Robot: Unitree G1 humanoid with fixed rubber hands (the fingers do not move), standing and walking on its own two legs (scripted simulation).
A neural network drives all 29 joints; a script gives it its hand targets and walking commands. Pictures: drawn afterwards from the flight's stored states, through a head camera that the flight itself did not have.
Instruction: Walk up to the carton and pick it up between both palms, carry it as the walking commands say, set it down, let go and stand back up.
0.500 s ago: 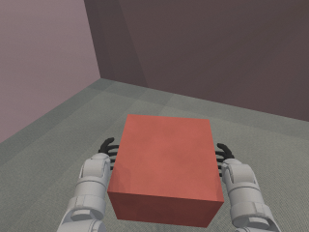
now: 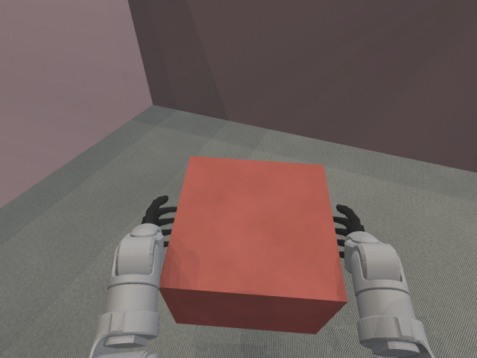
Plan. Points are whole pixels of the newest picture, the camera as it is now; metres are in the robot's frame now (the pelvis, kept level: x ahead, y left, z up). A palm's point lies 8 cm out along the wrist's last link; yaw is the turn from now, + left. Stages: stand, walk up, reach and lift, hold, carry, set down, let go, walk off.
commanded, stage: carry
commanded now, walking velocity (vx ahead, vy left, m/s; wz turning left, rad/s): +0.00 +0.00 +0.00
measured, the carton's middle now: (251, 242) +0.35 +0.01 +0.01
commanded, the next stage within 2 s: none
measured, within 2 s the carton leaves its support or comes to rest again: neither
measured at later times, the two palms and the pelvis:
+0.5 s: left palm (152, 234) +0.30 +0.17 +0.10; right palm (364, 238) +0.31 -0.18 +0.08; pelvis +0.04 +0.00 +0.00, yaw +1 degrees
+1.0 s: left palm (149, 241) +0.27 +0.17 +0.12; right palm (372, 245) +0.28 -0.19 +0.10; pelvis +0.02 -0.01 +0.00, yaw +1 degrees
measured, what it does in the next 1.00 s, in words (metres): stands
